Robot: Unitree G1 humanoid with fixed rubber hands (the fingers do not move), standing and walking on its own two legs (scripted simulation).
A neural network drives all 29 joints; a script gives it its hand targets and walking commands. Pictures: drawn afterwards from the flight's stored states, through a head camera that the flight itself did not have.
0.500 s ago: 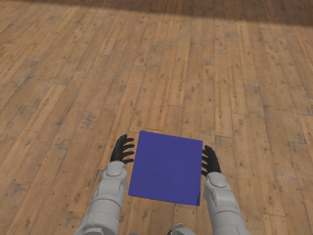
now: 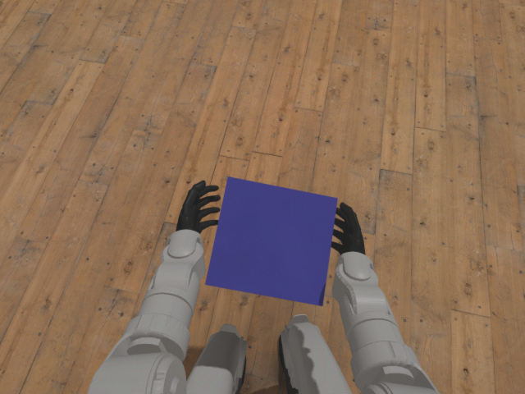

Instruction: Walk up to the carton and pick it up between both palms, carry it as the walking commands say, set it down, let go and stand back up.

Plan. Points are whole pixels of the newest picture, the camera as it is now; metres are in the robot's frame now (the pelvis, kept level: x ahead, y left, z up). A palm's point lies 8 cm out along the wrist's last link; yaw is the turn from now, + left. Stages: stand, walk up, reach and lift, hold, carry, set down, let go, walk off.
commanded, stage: set down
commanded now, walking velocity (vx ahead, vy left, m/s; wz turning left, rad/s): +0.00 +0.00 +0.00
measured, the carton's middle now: (266, 243) +0.37 +0.00 -0.16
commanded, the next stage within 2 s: none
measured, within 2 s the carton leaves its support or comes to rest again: neither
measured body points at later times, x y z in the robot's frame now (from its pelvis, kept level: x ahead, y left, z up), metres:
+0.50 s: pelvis -0.01 +0.01 -0.07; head +0.21 +0.00 +0.31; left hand +0.42 +0.12 -0.17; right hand +0.38 -0.14 -0.19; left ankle +0.04 +0.11 -0.64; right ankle +0.09 -0.09 -0.64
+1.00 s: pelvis -0.03 +0.01 -0.14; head +0.23 +0.00 +0.22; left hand +0.44 +0.12 -0.25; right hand +0.41 -0.14 -0.27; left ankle +0.04 +0.11 -0.64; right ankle +0.09 -0.09 -0.64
